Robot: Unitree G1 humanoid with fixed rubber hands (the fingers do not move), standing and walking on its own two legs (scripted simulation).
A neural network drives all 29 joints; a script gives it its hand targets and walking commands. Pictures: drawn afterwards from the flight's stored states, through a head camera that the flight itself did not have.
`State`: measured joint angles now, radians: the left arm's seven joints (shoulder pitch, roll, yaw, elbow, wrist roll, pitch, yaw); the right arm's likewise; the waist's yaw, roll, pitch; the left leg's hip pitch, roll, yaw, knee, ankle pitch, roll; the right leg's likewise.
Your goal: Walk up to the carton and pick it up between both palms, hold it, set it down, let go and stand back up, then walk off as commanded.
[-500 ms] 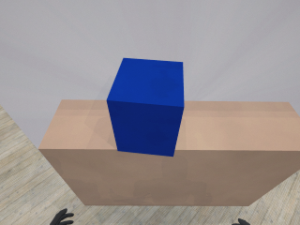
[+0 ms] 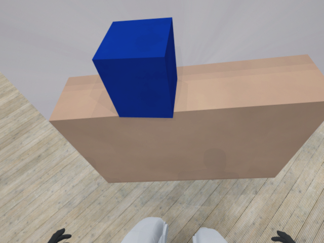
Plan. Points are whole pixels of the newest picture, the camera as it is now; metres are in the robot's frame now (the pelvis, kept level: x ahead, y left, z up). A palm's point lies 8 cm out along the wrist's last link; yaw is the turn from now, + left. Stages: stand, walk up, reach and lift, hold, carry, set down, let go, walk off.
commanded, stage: walk off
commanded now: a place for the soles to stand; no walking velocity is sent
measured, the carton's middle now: (143, 71) +0.63 +0.09 +0.05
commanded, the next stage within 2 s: none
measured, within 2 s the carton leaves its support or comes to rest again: neither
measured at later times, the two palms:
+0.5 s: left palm out of the picture -0.05 +0.41 -0.12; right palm out of the picture -0.08 -0.21 -0.10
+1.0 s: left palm out of the picture -0.16 +0.36 -0.11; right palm out of the picture -0.12 -0.27 -0.10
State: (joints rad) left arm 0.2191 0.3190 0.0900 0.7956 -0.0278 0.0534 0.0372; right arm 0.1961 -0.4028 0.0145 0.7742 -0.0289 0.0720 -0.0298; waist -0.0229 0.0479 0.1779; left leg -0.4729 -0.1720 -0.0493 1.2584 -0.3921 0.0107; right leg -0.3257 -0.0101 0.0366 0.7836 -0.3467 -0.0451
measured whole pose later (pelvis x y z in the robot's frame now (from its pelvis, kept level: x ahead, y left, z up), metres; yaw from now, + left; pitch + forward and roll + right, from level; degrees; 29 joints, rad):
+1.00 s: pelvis -0.21 +0.04 -0.02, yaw +2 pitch -8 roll +1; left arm 0.29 0.40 0.09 0.80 -0.03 0.06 -0.01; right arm 0.23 -0.41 0.01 0.79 -0.03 -0.01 -0.03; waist -0.02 -0.03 0.14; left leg -0.47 -0.02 -0.06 0.93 -0.41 0.02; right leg -0.33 0.04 0.10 0.85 -0.41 -0.03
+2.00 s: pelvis -0.11 +0.03 +0.00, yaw +2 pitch +0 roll -1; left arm 0.28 0.40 0.09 0.80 -0.03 -0.02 0.01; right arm 0.21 -0.41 0.01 0.84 -0.03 -0.05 -0.02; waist -0.02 -0.01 0.08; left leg -0.41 0.03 -0.07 0.73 -0.31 -0.01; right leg -0.30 0.03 0.07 0.82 -0.54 0.00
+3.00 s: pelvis -0.16 +0.02 -0.01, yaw +2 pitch -4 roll +0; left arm 0.27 0.40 0.09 0.80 -0.03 -0.02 -0.01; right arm 0.19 -0.41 0.01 0.85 -0.03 -0.04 0.00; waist -0.02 -0.01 0.09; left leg -0.42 0.02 -0.06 0.73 -0.24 -0.02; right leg -0.30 0.01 0.07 0.79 -0.43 0.00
